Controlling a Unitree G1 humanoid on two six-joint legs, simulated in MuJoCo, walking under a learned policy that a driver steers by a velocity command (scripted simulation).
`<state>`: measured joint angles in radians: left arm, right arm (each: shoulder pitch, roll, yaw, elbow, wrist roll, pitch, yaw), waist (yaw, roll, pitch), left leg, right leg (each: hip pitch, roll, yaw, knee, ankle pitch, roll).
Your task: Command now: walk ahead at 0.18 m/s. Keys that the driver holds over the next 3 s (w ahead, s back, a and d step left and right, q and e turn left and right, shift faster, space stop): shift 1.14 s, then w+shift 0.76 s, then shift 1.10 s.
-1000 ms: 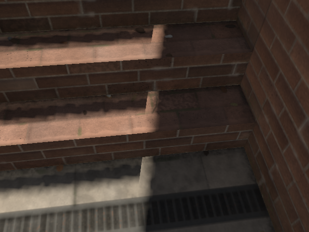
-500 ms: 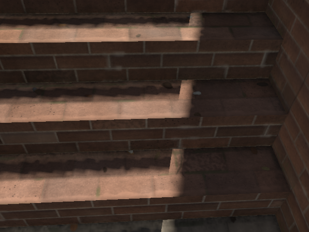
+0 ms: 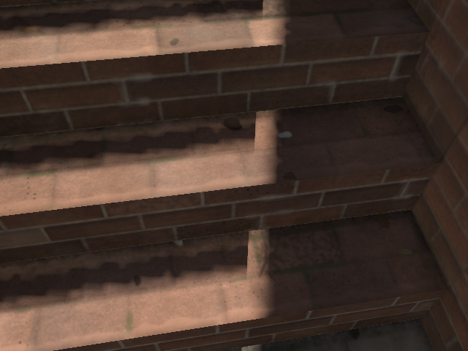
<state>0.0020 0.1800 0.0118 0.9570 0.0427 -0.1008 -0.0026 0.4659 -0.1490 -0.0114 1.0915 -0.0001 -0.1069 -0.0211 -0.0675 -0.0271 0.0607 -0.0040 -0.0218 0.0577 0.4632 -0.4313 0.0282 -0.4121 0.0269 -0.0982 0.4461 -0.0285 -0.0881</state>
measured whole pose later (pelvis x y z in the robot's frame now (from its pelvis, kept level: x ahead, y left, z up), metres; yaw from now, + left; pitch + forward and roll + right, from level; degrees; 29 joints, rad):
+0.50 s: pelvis +0.05 +0.02 +0.02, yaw +0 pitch -1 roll +0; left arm 0.25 0.18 0.01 1.11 0.00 -0.03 0.02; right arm 0.29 -0.15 0.01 1.13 -0.01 -0.04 -0.04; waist 0.02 -0.01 0.00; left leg -0.15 0.00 0.01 0.39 -0.22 0.00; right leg -0.23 0.02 -0.07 0.36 -0.11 -0.05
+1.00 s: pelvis +0.08 +0.03 +0.02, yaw -1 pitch -1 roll +0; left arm 0.26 0.16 0.00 1.16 0.01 -0.03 0.03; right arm 0.30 -0.15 0.01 1.13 0.00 -0.05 -0.05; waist 0.01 0.00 0.01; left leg -0.10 -0.02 0.02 0.36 -0.24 0.03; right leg -0.19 0.00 -0.05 0.36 -0.15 -0.02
